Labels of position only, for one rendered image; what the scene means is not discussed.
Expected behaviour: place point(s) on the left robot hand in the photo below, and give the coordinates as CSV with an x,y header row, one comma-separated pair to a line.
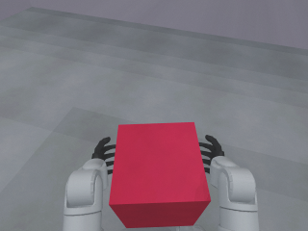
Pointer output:
x,y
99,151

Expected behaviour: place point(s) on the robot right thigh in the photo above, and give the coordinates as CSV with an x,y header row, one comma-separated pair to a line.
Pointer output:
x,y
196,227

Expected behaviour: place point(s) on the right robot forearm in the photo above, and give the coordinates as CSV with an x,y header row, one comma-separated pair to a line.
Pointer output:
x,y
237,196

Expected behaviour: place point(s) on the left robot forearm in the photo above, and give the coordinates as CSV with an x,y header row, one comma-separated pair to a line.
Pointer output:
x,y
83,197

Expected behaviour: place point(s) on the carton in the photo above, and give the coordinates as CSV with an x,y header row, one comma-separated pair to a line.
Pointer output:
x,y
158,176

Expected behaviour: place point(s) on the right robot hand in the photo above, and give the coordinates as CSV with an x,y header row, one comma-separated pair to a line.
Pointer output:
x,y
215,149

